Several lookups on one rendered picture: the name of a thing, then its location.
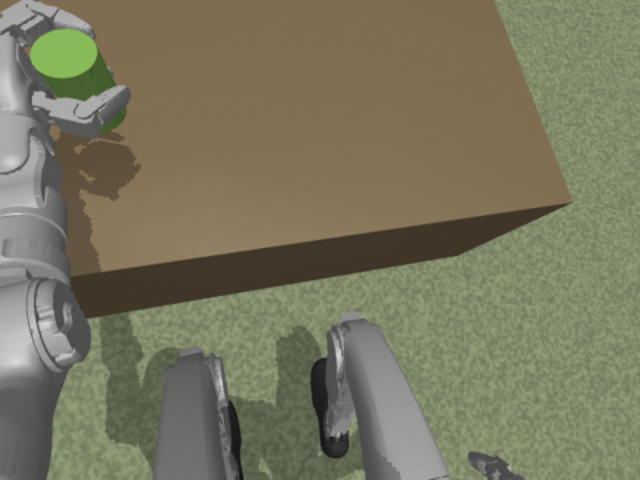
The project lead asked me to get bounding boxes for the right robot hand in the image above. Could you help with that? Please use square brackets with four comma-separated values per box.
[468, 451, 525, 480]

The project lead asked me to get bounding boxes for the can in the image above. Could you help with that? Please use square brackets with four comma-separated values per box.
[30, 29, 127, 133]

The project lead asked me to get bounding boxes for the left robot hand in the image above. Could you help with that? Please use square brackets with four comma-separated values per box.
[0, 0, 131, 139]

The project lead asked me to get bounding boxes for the left robot foot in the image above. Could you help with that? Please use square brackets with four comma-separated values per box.
[228, 400, 244, 480]

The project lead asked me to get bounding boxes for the left robot arm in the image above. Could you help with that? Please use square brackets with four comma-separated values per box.
[0, 114, 91, 480]

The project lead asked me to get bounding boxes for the right robot foot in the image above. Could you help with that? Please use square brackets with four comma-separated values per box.
[311, 358, 349, 459]

